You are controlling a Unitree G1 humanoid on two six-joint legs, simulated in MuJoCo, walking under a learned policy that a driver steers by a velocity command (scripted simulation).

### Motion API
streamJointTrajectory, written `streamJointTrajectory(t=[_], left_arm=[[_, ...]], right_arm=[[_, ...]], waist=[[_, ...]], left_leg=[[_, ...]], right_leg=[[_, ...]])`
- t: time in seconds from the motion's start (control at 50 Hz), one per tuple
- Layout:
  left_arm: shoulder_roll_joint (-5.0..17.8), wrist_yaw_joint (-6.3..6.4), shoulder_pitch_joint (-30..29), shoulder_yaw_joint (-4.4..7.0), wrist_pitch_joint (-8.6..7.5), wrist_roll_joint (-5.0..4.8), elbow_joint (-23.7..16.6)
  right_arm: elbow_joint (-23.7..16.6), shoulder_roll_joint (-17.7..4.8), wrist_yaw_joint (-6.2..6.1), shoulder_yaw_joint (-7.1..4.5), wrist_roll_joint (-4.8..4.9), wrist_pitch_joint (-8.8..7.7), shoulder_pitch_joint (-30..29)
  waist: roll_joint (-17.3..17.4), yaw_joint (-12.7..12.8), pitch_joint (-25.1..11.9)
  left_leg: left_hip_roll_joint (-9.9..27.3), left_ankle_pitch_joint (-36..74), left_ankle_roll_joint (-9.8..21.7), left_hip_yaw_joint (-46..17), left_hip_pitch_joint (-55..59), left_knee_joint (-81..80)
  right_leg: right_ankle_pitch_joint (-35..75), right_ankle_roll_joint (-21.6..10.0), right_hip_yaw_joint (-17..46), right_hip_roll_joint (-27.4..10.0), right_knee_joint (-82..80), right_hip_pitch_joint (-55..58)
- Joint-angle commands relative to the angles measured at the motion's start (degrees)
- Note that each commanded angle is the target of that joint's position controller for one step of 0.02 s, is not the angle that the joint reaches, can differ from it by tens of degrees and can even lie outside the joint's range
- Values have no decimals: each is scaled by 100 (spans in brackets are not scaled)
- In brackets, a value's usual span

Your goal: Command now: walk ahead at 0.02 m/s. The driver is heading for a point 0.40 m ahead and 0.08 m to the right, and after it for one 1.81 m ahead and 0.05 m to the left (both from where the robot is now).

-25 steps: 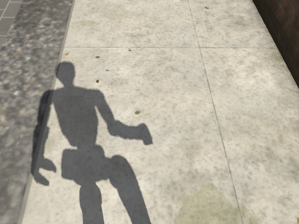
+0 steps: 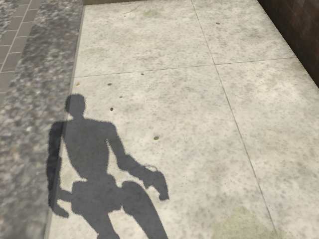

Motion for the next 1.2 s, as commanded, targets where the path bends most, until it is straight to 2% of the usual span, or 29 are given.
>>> streamJointTrajectory(t=[0.02, 0.08, 0.12, 0.26, 0.38, 0.5, 0.52, 0.58, 0.6, 0.62, 0.66, 0.7, 0.72, 0.74, 0.78, 0.82, 0.86, 0.9, 0.94, 0.96, 0.98, 1.0, 1.02, 1.04, 1.06, 1.08, 1.1, 1.14, 1.2], left_arm=[[592, 53, -420, 104, -241, -50, -252], [591, 158, -15, 123, -147, -58, -150], [548, 197, 158, 129, -120, -47, -97], [401, 155, 279, 136, -177, -76, 40], [334, 101, 351, 174, -181, -79, 193], [272, 94, 440, 219, -150, -94, 342], [294, 64, 458, 217, -183, -122, 364], [236, 29, 451, 216, -206, -117, 422], [129, 21, 585, 191, -204, -98, 508], [190, 27, 643, 218, -193, -108, 543], [554, 72, 609, 347, -186, -152, 440], [898, 93, 950, 484, -271, -219, 452], [1011, 104, 931, 547, -321, -227, 452], [900, 98, 988, 542, -382, -192, 455], [714, 46, 988, 509, -468, -213, 423], [772, 18, 877, 520, -484, -257, 345], [911, -11, 860, 558, -459, -283, 324], [965, -45, 766, 583, -438, -311, 281], [884, -68, 582, 542, -457, -281, 201], [575, -83, 292, 439, -483, -231, 45], [8, -97, 369, 293, -571, -164, -200], [377, -64, 94, 371, -679, -320, -283], [585, -84, 4, 418, -723, -463, -327], [692, -71, 34, 463, -718, -461, -269], [732, -45, 50, 515, -681, -365, -205], [685, -40, 151, 554, -606, -325, -152], [597, -65, 246, 542, -530, -325, -53], [467, -99, 3, 532, -441, -306, -108], [394, -166, -511, 474, -449, -256, -349]], right_arm=[[-60, -484, -11, -166, -63, -88, 120], [92, -528, 1, -178, 18, -121, -9], [181, -478, -13, -167, 24, -154, -87], [567, -438, -62, -120, 40, -160, 31], [886, -434, -78, -71, 92, -130, 46], [1186, -397, -81, -25, 91, -108, -17], [1218, -472, -82, -46, 52, -110, -17], [1347, -395, -83, -19, 61, -102, -20], [1455, -300, -82, 11, 65, -95, 85], [1507, -328, -89, 1, 93, -88, 89], [1494, -468, -98, -42, 160, -137, -98], [1338, -333, -19, 3, 203, -323, -522], [1304, -349, 22, 3, 225, -414, -627], [1277, -443, 70, -28, 277, -479, -677], [1251, -565, 145, -84, 368, -559, -660], [1165, -545, 194, -101, 353, -624, -958], [1227, -408, 233, -79, 292, -627, -879], [1445, -425, 228, -108, 268, -581, -358], [1788, -719, 157, -269, 280, -525, 749], [1934, -1240, 91, -438, 242, -558, 1577], [1996, -1887, 102, -546, 236, -568, 2250], [1941, -1438, 141, -371, 149, -677, 1719], [1731, -1140, 147, -277, 137, -742, 1177], [1592, -893, 174, -179, 106, -776, 749], [1525, -794, 213, -118, 76, -799, 445], [1515, -685, 215, -72, 36, -807, 372], [1541, -653, 200, -53, 19, -792, 405], [1616, -787, 139, -60, -15, -789, 612], [1529, -1028, 39, -90, -58, -773, 474]], waist=[[-745, -179, 159], [-62, 57, 347], [108, 139, 265], [21, 56, 18], [-118, -21, 7], [-185, -25, 51], [-153, -42, 26], [-172, -56, 65], [-165, -48, -85], [-202, -24, 10], [-458, 93, 321], [-971, 303, 665], [-1019, 327, 851], [-929, 329, 901], [-694, 245, 801], [-622, 271, 637], [-685, 195, 500], [-667, -83, 406], [-615, -655, 33], [210, -1035, -275], [1735, -952, -848], [1071, -841, -621], [819, -621, -209], [563, -438, -27], [351, -304, 53], [388, -164, 62], [427, -114, 96], [226, -127, 195], [54, -103, 234]], left_leg=[[342, -579, -6, -542, 1165, -246], [416, -1442, 123, -719, 351, -715], [443, -1566, 127, -788, 155, -845], [464, -1002, 150, -823, 559, -682], [467, -471, 215, -769, 745, -556], [451, -124, 214, -725, 789, -503], [445, -134, 163, -701, 813, -435], [444, -55, 140, -700, 799, -418], [406, -422, 127, -661, 902, -462], [301, -936, 120, -560, 794, -376], [29, -1970, 148, -280, 45, 107], [57, -1428, 149, -131, -1073, 1051], [318, -1284, 188, -273, -1508, 1546], [487, -1473, 229, -401, -2001, 1995], [705, -1588, 278, -472, -2517, 2136], [653, -1215, 212, -252, -2051, 1494], [473, -791, 107, 42, -1132, 1019], [234, -280, 78, 314, 130, 716], [49, -443, 212, 338, 1624, 587], [929, -1113, 584, -912, 2441, -148], [2334, -2008, 1541, -3701, 3397, -1105], [2471, -2875, 1682, -4388, 2887, -1439], [2359, -3045, 1460, -3699, 2459, -1460], [2125, -2548, 1216, -2986, 2079, -1517], [1919, -1846, 1012, -2383, 1659, -1576], [1725, -1267, 854, -1806, 1347, -1644], [1631, -778, 781, -1403, 1179, -1687], [1593, 4, 819, -924, 1099, -1775], [1570, 675, 836, -405, 1101, -1900]], right_leg=[[-1657, -163, 694, -430, -1526, -1418], [-1188, -204, 436, -224, -1142, -838], [-862, -244, 357, -173, -1004, -535], [-322, -260, 281, -142, -1029, -499], [19, -204, 249, -138, -1112, -430], [273, -207, 232, -130, -1178, -296], [258, -218, 249, -123, -1204, -301], [311, -223, 244, -122, -1241, -283], [-131, -225, 212, -90, -1338, -217], [-721, -261, 230, -59, -1408, -251], [-2068, -545, 715, -317, -1653, -208], [-2785, -1105, 2068, -1366, -2365, 315], [-2587, -1330, 2473, -1800, -2525, 456], [-2152, -1423, 2587, -1963, -2558, 787], [-1299, -1305, 2240, -1864, -2425, 1389], [-664, -1085, 1645, -1519, -2392, 1298], [-447, -1036, 1183, -1264, -2304, 777], [-388, -969, 838, -1073, -2009, -58], [640, -754, 488, -820, -1018, -774], [937, -355, -116, -325, 828, -1401], [-1183, 26, -346, 402, 3109, -2904], [-1434, -157, 554, 158, 4175, -3449], [-896, -386, 649, -162, 4394, -3772], [-345, -476, 537, -427, 4262, -3641], [32, -543, 603, -596, 3901, -3347], [250, -556, 647, -702, 3605, -2961], [419, -494, 599, -689, 3450, -2793], [809, -367, 610, -637, 3123, -2912], [1554, -237, 638, -581, 2205, -3047]])
Keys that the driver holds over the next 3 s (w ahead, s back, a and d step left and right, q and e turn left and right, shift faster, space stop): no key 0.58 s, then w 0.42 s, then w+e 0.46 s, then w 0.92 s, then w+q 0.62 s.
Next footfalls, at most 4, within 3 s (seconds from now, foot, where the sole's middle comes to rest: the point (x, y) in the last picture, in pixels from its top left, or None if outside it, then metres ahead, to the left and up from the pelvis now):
0.96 left None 0.22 0.14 -0.77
1.48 right None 0.53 -0.11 -0.77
2.00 left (168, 166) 0.90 0.02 -0.77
2.56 right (224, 129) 1.13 -0.29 -0.77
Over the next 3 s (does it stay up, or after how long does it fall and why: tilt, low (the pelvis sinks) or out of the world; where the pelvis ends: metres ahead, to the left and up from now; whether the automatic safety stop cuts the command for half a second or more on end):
stays up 1.21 -0.18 0.00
